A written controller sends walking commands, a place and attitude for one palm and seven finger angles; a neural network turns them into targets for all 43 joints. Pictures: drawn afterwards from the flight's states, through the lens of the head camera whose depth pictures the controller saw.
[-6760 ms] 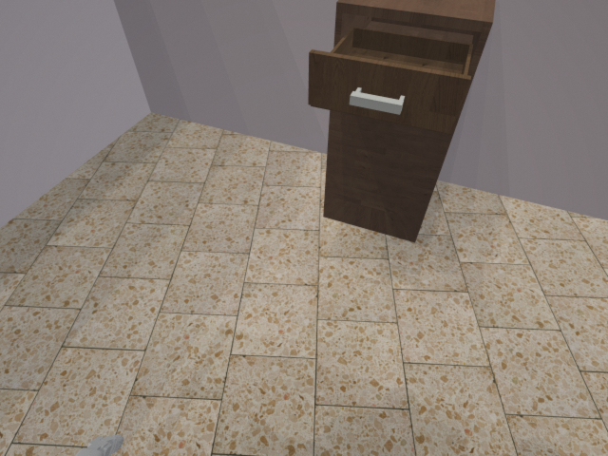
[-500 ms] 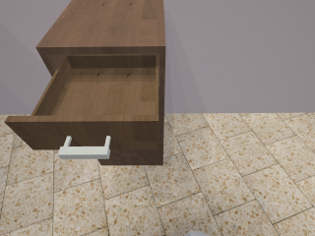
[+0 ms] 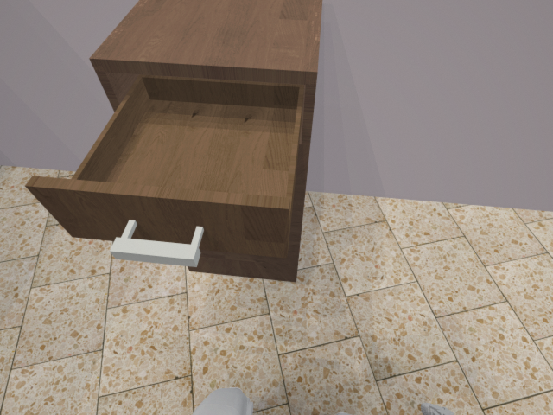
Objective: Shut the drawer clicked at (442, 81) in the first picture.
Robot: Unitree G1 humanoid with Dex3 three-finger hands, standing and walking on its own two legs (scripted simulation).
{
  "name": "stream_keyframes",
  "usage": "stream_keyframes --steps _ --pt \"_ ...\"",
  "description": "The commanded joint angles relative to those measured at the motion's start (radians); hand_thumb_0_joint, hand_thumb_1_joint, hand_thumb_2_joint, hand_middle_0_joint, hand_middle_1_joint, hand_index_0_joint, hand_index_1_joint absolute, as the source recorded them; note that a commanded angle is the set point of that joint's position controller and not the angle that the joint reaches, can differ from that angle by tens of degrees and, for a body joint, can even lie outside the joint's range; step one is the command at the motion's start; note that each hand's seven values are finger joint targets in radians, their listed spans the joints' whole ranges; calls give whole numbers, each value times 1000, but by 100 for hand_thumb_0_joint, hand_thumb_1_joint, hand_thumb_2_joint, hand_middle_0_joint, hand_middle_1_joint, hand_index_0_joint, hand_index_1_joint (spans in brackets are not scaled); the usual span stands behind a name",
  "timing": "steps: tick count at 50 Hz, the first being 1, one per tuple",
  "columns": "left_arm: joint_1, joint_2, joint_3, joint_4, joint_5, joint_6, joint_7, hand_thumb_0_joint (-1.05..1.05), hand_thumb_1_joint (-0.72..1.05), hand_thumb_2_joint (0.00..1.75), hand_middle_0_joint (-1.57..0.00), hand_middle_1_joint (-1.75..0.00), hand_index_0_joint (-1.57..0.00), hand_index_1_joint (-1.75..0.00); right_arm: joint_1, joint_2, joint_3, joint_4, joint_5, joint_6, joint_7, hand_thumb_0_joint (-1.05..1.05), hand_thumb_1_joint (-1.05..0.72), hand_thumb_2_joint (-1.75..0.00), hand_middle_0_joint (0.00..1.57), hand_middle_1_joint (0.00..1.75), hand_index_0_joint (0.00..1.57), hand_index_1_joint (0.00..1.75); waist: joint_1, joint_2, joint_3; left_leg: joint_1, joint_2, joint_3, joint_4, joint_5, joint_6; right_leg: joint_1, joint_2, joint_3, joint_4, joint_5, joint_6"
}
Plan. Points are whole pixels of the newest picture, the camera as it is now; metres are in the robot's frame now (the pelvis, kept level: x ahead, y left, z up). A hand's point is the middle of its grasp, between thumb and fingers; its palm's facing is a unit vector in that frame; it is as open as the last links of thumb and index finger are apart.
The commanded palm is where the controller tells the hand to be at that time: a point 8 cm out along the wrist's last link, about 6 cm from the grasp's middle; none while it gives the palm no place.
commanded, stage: come to a stop and stand still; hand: left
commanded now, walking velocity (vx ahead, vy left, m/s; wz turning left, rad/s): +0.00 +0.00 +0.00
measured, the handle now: (160, 240) +0.34 +0.22 +0.03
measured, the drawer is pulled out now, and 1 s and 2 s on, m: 0.29 0.29 0.29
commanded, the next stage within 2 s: look again from close up in 0.90 s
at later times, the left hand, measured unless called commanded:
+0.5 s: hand out of the picture -0.04 +0.27 -0.16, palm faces +0.00 -0.97 -0.23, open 7.4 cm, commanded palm none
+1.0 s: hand out of the picture -0.11 +0.26 -0.16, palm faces +0.01 -0.98 -0.18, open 7.4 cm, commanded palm none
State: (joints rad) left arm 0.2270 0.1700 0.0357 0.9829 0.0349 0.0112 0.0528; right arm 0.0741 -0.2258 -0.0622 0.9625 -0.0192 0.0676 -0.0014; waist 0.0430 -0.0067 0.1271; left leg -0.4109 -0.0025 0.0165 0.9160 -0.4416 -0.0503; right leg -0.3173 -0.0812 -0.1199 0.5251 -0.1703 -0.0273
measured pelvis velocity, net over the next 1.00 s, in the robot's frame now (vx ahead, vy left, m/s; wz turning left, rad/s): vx -0.07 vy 0.11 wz -0.03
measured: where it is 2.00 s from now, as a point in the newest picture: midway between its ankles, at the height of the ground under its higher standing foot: outside the picture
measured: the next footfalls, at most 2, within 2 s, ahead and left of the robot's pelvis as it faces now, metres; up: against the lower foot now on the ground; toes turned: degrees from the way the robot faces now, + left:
left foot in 0.08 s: +0.08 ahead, +0.12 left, +0.00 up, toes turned +4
right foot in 0.34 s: -0.05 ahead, -0.02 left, +0.00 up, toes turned -2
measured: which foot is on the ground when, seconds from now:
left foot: up 0.00-0.06, down 0.08-1.00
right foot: down 0.00-0.14, up 0.16-0.32, down 0.34-1.00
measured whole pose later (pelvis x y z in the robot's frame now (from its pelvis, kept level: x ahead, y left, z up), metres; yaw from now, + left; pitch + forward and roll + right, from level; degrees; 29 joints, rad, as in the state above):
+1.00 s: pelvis -0.07 +0.11 +0.01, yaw -2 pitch -1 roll +0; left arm 0.39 0.10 -0.02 1.11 0.02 0.00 0.04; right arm 0.26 -0.18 -0.01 1.08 -0.01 0.01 -0.02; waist 0.00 0.05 0.01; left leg -0.24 -0.09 0.14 0.31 -0.07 0.11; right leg -0.16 0.00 0.00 0.44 -0.25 0.00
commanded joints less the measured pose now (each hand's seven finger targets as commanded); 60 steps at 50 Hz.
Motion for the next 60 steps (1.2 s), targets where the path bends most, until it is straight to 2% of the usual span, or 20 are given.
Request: stream_keyframes --steps 1,3,5,6,7,8,12,16,19,20,21,24,26,29,37,41,44,47,54,60 --pt "64 257 52 -107 3 -17 22 0 90 90 -20 -30 -20 -30 109 -34 -6 -142 16 -50 3 0 -90 -90 20 30 20 30 -30 16 -377 129 -31 40 -263 32 25 223 -238 273 -45 267 -148" --pt "17 202 32 -101 -6 5 11 0 90 90 -20 -30 -20 -30 194 -51 4 -128 11 -54 0 0 -90 -90 20 30 20 30 -80 -12 -221 278 -1 41 -500 159 34 2 -129 164 -20 -104 -56" --pt "37 109 12 -110 -18 25 -2 0 90 90 -20 -30 -20 -30 168 -148 -8 -158 -7 -51 -5 0 -90 -90 20 30 20 30 -54 213 -51 91 232 -240 -640 138 134 -94 28 48 116 -299 32" --pt "51 102 16 -115 -18 27 -3 0 90 90 -20 -30 -20 -30 126 -149 -3 -180 -16 -43 -8 0 -90 -90 20 30 20 30 -35 139 35 -56 261 -235 -671 78 189 -51 49 63 173 -273 25" --pt "59 103 10 -104 -7 41 -2 0 90 90 -20 -30 -20 -30 99 -112 7 -184 -15 -50 -7 0 -90 -90 20 30 20 30 -33 259 48 -98 234 -259 -733 -5 182 -40 55 77 263 -294 16" --pt "61 116 11 -91 -4 43 -8 0 90 90 -20 -30 -20 -30 83 -111 11 -176 -13 -48 -8 0 -90 -90 20 30 20 30 -30 208 69 -108 195 -235 -715 8 186 -46 65 110 337 -264 16" --pt "111 101 9 -95 -12 30 -20 0 90 90 -20 -30 -20 -30 86 -102 16 -172 -9 -51 -7 0 -90 -90 20 30 20 30 -9 109 52 -91 180 -205 -700 -19 206 -32 72 123 345 -215 11" --pt "155 95 4 -90 -10 5 -18 0 90 90 -20 -30 -20 -30 155 -89 18 -145 -4 -58 -13 0 -90 -90 20 30 20 30 -6 -30 -25 -46 167 -228 -635 -94 177 121 58 166 -25 -164 -10" --pt "119 133 -5 -97 -13 -15 -19 0 90 90 -20 -30 -20 -30 201 -60 28 -120 4 -58 -10 0 -90 -90 20 30 20 30 -63 -53 -74 136 34 -117 -539 42 94 -36 -77 380 -205 -338 -100" --pt "74 145 -3 -97 -18 -27 -19 0 90 90 -20 -30 -20 -30 231 -52 30 -99 3 -56 -11 0 -90 -90 20 30 20 30 -82 -176 -118 219 28 -72 -471 85 88 -84 -83 398 -246 -392 -104" --pt "31 137 -5 -102 -20 -29 -17 0 90 90 -20 -30 -20 -30 262 -53 28 -76 1 -55 -10 0 -90 -90 20 30 20 30 -97 -212 -113 277 19 -53 -415 121 82 -142 -96 392 -275 -416 -108" --pt "6 121 -11 -97 -23 -23 -16 0 90 90 -20 -30 -20 -30 313 -41 36 -30 0 -60 -10 0 -90 -90 20 30 20 30 -112 -94 -102 330 48 -74 -475 138 86 -191 -52 314 -222 -376 -78" --pt "60 104 -14 -75 -29 -17 -20 0 90 90 -20 -30 -20 -30 286 -55 43 -20 -4 -73 -12 0 -90 -90 20 30 20 30 -72 62 -73 186 116 -169 -659 -2 103 -67 21 243 -126 -275 -43" --pt "143 91 -10 -25 -14 6 -21 0 90 90 -20 -30 -20 -30 230 -88 36 -10 -1 -71 -18 0 -90 -90 20 30 20 30 -20 145 -19 14 174 -272 -813 -228 116 46 71 147 21 -219 -25" --pt "188 41 -14 42 -13 19 -21 0 90 90 -20 -30 -20 -30 245 -70 31 44 3 -69 -31 0 -90 -90 20 30 20 30 -24 70 -74 153 199 -257 -814 -99 142 1 66 122 105 -239 -14" --pt "230 23 -19 74 -13 13 -13 0 90 90 -20 -30 -20 -30 260 -67 28 64 3 -66 -29 0 -90 -90 20 30 20 30 -28 32 -58 167 174 -227 -812 -58 80 60 63 127 -77 -201 -25" --pt "237 28 -24 92 -15 -6 -9 0 90 90 -20 -30 -20 -30 254 -51 31 72 7 -69 -27 0 -90 -90 20 30 20 30 -41 -25 -69 202 133 -178 -781 29 52 66 34 195 -158 -170 -48" --pt "190 22 -35 86 -17 -27 -9 0 90 90 -20 -30 -20 -30 257 -37 37 80 10 -74 -23 0 -90 -90 20 30 20 30 -70 -89 -49 283 113 -121 -694 141 88 -30 -6 242 -223 -189 -51" --pt "225 30 -38 103 -14 -17 -9 0 90 90 -20 -30 -20 -30 248 -52 39 101 10 -70 -22 0 -90 -90 20 30 20 30 -59 53 -29 222 140 -180 -769 -55 93 -29 30 201 -162 -239 -31" --pt "283 16 -37 123 -10 -17 -12 0 90 90 -20 -30 -20 -30 234 -47 37 97 8 -68 -23 0 -90 -90 20 30 20 30 -34 22 -37 168 124 -166 -771 -41 94 22 29 200 -171 -231 -39"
